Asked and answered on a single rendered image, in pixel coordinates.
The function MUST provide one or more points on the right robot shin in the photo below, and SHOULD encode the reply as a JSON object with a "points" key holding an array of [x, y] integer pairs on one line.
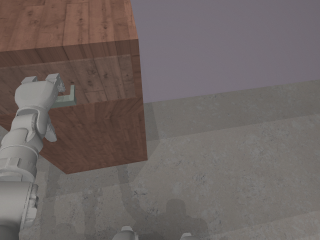
{"points": [[186, 234]]}

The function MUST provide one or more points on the drawer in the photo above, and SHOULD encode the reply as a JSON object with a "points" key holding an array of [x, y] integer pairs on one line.
{"points": [[96, 79]]}

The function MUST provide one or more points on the left robot thigh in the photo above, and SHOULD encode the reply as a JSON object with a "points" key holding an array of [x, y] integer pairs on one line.
{"points": [[126, 235]]}

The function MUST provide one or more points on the left robot forearm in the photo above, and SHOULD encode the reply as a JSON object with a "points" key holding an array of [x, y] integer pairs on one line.
{"points": [[20, 147]]}

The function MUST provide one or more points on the robot left hand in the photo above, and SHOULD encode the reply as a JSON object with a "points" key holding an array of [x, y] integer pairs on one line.
{"points": [[42, 94]]}

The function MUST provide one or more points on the cabinet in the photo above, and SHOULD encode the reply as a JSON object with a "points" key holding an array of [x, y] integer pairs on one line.
{"points": [[93, 135]]}

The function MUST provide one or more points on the handle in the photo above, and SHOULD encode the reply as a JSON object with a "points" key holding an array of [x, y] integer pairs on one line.
{"points": [[66, 100]]}

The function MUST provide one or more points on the robot left upper arm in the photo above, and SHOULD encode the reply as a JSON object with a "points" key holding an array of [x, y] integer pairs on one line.
{"points": [[18, 207]]}

